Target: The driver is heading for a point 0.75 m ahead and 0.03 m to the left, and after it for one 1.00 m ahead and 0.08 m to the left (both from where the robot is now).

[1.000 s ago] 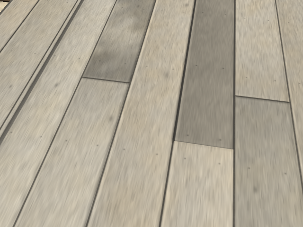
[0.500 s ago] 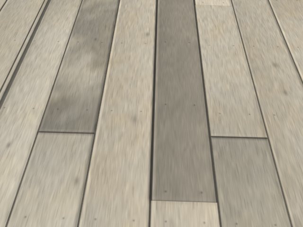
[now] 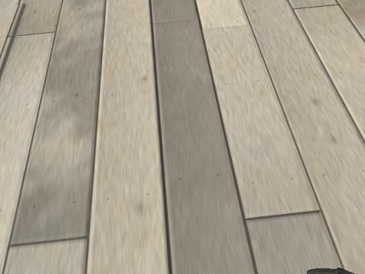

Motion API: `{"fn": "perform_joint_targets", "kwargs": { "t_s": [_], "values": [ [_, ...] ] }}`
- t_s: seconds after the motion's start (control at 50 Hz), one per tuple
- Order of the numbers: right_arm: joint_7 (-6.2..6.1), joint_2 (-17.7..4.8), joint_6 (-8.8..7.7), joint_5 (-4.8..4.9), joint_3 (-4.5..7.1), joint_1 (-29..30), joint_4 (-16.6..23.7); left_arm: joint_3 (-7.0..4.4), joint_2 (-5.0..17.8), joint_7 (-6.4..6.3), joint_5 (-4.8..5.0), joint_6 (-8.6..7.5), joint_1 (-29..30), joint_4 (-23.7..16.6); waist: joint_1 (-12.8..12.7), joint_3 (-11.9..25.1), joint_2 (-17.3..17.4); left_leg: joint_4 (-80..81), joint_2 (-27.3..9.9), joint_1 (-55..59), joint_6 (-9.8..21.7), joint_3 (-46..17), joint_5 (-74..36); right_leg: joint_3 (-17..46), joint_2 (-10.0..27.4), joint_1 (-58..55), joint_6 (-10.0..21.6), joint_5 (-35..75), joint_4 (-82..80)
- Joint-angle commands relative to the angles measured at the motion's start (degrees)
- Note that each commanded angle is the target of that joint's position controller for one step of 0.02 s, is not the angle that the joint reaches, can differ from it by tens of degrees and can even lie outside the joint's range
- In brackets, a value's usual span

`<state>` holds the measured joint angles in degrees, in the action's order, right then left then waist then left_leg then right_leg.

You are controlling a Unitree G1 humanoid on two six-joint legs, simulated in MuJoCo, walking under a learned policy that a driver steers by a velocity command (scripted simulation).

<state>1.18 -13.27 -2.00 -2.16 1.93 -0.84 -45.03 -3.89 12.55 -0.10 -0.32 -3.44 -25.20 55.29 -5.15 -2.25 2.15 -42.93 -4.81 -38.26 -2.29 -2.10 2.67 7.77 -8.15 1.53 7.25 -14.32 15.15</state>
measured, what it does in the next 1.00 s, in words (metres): walks ahead: left foot, then right foot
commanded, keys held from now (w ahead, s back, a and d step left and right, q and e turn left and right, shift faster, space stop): w+e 0.02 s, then w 0.72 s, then w+q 0.26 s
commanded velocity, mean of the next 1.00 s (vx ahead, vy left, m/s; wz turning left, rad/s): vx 0.50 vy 0.00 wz -0.08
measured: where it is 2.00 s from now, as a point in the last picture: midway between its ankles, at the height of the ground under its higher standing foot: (230, 214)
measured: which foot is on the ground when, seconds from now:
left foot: up 0.00-0.12, down 0.14-0.70, up 0.72-1.00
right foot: down 0.00-0.14, up 0.16-0.66, down 0.68-1.00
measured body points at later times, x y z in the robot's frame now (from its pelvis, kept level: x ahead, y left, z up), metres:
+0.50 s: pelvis +0.27 +0.04 +0.00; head +0.30 +0.05 +0.45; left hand +0.45 +0.26 -0.12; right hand +0.21 -0.21 -0.13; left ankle +0.23 +0.13 -0.74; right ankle +0.37 -0.12 -0.69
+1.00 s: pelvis +0.52 -0.04 +0.00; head +0.53 -0.05 +0.45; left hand +0.52 +0.22 -0.13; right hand +0.59 -0.30 -0.14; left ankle +0.62 +0.11 -0.67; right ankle +0.47 -0.09 -0.74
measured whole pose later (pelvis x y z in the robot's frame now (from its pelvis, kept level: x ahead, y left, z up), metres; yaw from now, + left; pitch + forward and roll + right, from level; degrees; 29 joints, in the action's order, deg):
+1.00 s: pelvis +0.52 -0.04 +0.00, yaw -1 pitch +0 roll -1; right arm 2.1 -14.3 -0.8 -1.5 3.5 -13.6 -51.2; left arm -2.6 12.3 -0.1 -0.9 -5.8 -22.1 55.1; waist -0.9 -1.3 2.8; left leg -56.7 -4.5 -37.0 2.5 -2.1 6.5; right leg -9.5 -4.0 1.6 5.1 -11.4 12.4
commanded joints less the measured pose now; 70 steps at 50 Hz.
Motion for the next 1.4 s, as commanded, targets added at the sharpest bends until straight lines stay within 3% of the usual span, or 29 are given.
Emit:
{"fn": "perform_joint_targets", "kwargs": {
  "t_s": [0.02,0.08,0.12,0.14,0.16,0.18,0.2,0.22,0.24,0.3,0.44,0.58,0.64,0.68,0.7,0.72,0.74,0.78,0.82,1.0,1.1,1.18,1.2,1.22,1.24,1.26,1.32,1.36,1.4],
  "values": [
    [0.15,-3.9,-1.22,0.45,0.23,8.8,6.9,-1.76,8.9,-0.61,-0.53,-0.16,-5.1,-2.2,-0.9,-0.6,-6.5,4.9,3.3,-2.3,0.5,2.1,-0.4,11.9,14.7,-4.0,5.5,30.1,1.0],
    [0.13,-4.9,-2.11,0.68,0.25,5.5,7.0,-1.83,9.5,-1.29,-0.70,-0.44,-3.0,-3.0,1.6,-0.2,-7.4,12.1,4.4,7.2,3.0,2.2,0.7,11.6,15.9,-3.8,3.3,34.4,3.4],
    [-0.73,-7.2,-2.88,0.71,1.38,-5.8,3.5,-1.90,10.4,-0.91,-0.69,-1.05,-0.9,-3.3,6.4,4.7,-6.6,15.8,7.2,22.9,5.5,3.7,2.8,9.5,14.0,-2.2,1.1,46.2,13.6],
    [-1.42,-8.9,-3.57,0.26,2.05,-13.7,1.6,-1.75,10.0,-0.44,-0.43,-1.47,-0.4,-3.5,10.2,9.4,-4.6,17.4,4.2,34.3,7.2,1.5,1.7,7.2,11.2,2.2,0.1,41.7,24.0],
    [-2.31,-13.1,-3.77,-0.94,2.88,-22.8,1.1,-0.75,6.3,-0.21,-0.26,-1.84,-2.0,-5.4,12.3,17.9,2.2,16.6,-9.6,46.9,9.9,-13.5,8.2,3.7,7.8,10.3,-0.7,20.9,39.8],
    [-1.77,-17.5,-2.91,-1.32,4.25,-22.4,-0.3,-0.58,3.6,-0.15,1.84,-1.32,-12.2,-4.6,6.9,21.0,16.8,24.7,-20.7,54.9,18.2,-40.4,9.6,-1.4,-1.1,26.1,-2.6,-17.0,54.8],
    [-1.14,-11.6,-2.23,0.29,3.47,-18.0,0.7,-0.83,7.8,-0.61,-0.59,-0.56,-9.1,-3.2,5.9,13.2,5.5,26.9,-18.4,47.7,17.5,-40.9,19.4,0.1,3.9,31.6,-2.0,-12.8,58.8],
    [-0.90,-7.1,-2.32,0.82,2.37,-13.2,1.5,-0.79,7.5,-0.08,-1.17,-0.52,-2.1,-4.5,5.9,5.5,-0.3,28.1,-15.2,39.4,16.1,-30.8,18.1,-0.1,5.6,31.8,-2.3,-7.3,57.0],
    [-0.71,-5.4,-2.60,0.42,1.84,-11.8,1.1,-0.53,6.5,0.27,-1.20,-0.61,1.4,-5.5,5.5,2.5,-2.1,29.3,-12.2,34.8,14.7,-23.6,10.9,-0.4,7.1,31.0,-2.5,-4.7,54.3],
    [-0.75,-5.0,-3.88,0.95,1.43,-15.1,-1.9,-0.29,5.5,1.31,-2.03,0.64,2.5,-6.2,3.8,2.6,3.0,30.9,-7.7,31.2,12.9,-13.1,-3.6,-2.2,8.7,27.7,-3.6,-3.5,49.3],
    [-0.58,-5.6,-4.23,1.80,1.49,-22.6,-5.6,1.17,3.6,2.56,-2.12,1.13,17.2,-11.0,5.8,-0.9,2.2,35.8,-5.4,32.9,13.5,-5.3,-8.3,-8.1,12.6,36.5,-6.2,7.0,36.0],
    [-0.95,-7.2,-3.71,1.38,1.65,-28.2,-8.3,2.29,3.4,2.29,-1.27,0.50,27.9,-14.3,8.3,-1.9,2.8,32.8,-6.9,38.3,12.5,-2.6,-16.7,-11.5,10.4,30.8,-4.9,10.4,19.7],
    [-1.42,-8.1,-3.21,1.20,1.85,-27.3,-9.0,1.70,4.6,1.63,-1.50,-0.05,24.8,-13.7,5.9,-0.5,2.9,26.2,-8.0,41.2,11.4,-2.0,-28.5,-12.0,8.1,23.8,-2.4,5.2,15.5],
    [-1.49,-7.7,-2.76,1.66,1.62,-26.6,-9.0,0.36,6.9,0.65,-2.43,-1.06,10.4,-8.7,-0.1,7.4,0.4,9.1,-4.6,36.6,9.4,1.5,-31.6,-11.7,7.0,4.3,0.4,6.9,10.2],
    [-1.46,-5.6,-2.85,1.96,0.89,-25.6,-6.6,-0.85,11.5,-0.10,-3.74,-1.50,0.1,-7.1,-3.7,14.7,-5.4,-7.4,-1.7,25.2,8.2,3.9,-12.4,2.4,20.2,-10.0,3.6,2.8,9.5],
    [-1.25,-0.6,-2.62,3.41,0.08,-32.3,-5.9,-2.11,16.1,-0.03,-3.31,-0.88,-1.2,-6.4,-0.1,19.4,-17.9,-25.6,8.3,6.6,6.3,5.9,27.3,27.8,33.8,-20.6,11.1,0.6,3.1],
    [-1.65,-7.0,-2.04,1.42,1.71,-27.9,-6.7,-1.54,12.1,0.42,-0.93,-0.22,2.4,-6.8,0.2,13.4,-7.1,-28.9,5.1,1.9,7.1,-0.5,25.4,26.9,30.6,-14.6,9.5,-3.4,1.2],
    [-0.94,-4.7,-2.28,1.78,1.46,-22.9,-5.7,0.06,6.4,0.80,-0.96,-0.76,10.7,-7.8,3.7,2.8,-4.6,-24.7,1.5,3.6,7.2,-1.3,16.9,12.0,25.8,-0.4,5.9,2.3,-3.2],
    [-0.31,-3.5,-0.85,0.67,1.47,-24.0,-6.7,0.63,4.3,0.30,-0.81,-1.67,11.6,-6.8,6.2,0.7,-6.4,-21.2,0.0,8.2,6.3,-1.2,14.4,3.5,22.0,6.2,2.7,6.4,-6.3],
    [1.18,-2.3,0.88,0.73,1.67,-10.6,-2.7,0.52,5.4,-0.31,-0.53,-3.32,3.6,-2.9,5.0,-2.7,-5.1,-10.9,-0.1,-2.1,4.3,0.7,-0.5,-11.1,19.9,2.6,0.3,20.2,-9.1],
    [1.52,0.1,0.35,0.26,0.17,-3.5,0.2,0.86,6.0,-1.70,-0.21,-2.59,0.7,-1.1,3.4,-2.9,-6.1,4.5,3.3,5.5,5.3,9.4,-3.9,-19.0,19.2,-0.1,-1.5,45.4,-1.1],
    [1.01,-3.2,-0.15,-0.51,1.36,-13.3,-1.5,-0.14,8.8,-2.94,-0.34,-1.15,2.8,-1.5,7.5,3.2,-9.0,8.7,8.5,16.2,9.5,10.7,4.7,-20.1,20.7,-4.1,-2.1,60.3,16.6],
    [0.69,-4.7,-0.78,-0.87,2.11,-18.5,-2.9,-0.34,9.1,-2.92,-0.21,-0.68,3.8,-2.1,9.7,6.4,-7.9,13.3,9.4,22.3,11.0,9.5,2.3,-20.0,20.3,-2.7,-2.5,54.5,26.4],
    [0.05,-7.6,-1.58,-1.42,3.18,-23.3,-3.8,-0.56,9.5,-2.53,0.40,-0.57,5.0,-3.1,13.0,9.8,-3.5,18.9,5.3,31.8,13.5,4.1,-13.0,-20.9,17.5,4.3,-4.4,37.4,41.7],
    [-0.51,-14.6,-1.52,-0.81,4.89,-21.6,-3.1,0.66,2.9,-1.94,0.10,-0.49,-1.0,-5.7,6.8,15.7,9.3,8.2,-12.6,49.7,20.8,-14.5,-56.7,-19.7,8.7,23.8,-6.8,-21.5,60.6],
    [-0.61,-15.9,-0.60,2.04,5.59,-24.8,-2.2,0.36,5.3,-1.85,0.24,0.38,-0.9,-6.4,9.7,24.9,4.9,13.1,-18.2,54.4,29.2,-27.4,-56.8,-8.6,5.2,30.7,-7.8,-23.1,70.2],
    [-1.72,-7.6,1.66,2.65,3.51,-13.0,0.2,0.15,6.3,-1.66,-1.12,1.00,8.2,-8.4,5.9,5.8,-3.2,23.6,-10.1,31.9,22.7,-17.4,-28.2,-5.9,11.4,33.1,-8.5,-11.3,60.9],
    [-1.79,-6.5,1.85,2.23,3.13,-12.4,0.3,0.05,5.8,-1.71,-2.02,3.30,6.6,-8.5,4.1,5.0,-1.9,25.5,-6.2,24.9,19.6,-13.6,-23.7,-6.0,11.6,27.7,-9.2,-9.3,55.2],
    [-1.41,-8.5,1.36,1.52,3.72,-12.4,0.6,0.30,4.6,-1.67,-1.72,4.47,5.9,-8.8,3.4,6.7,-1.2,25.4,-4.1,23.4,18.4,-12.4,-22.9,-6.4,10.8,26.1,-9.6,-7.7,52.2]
  ]
}}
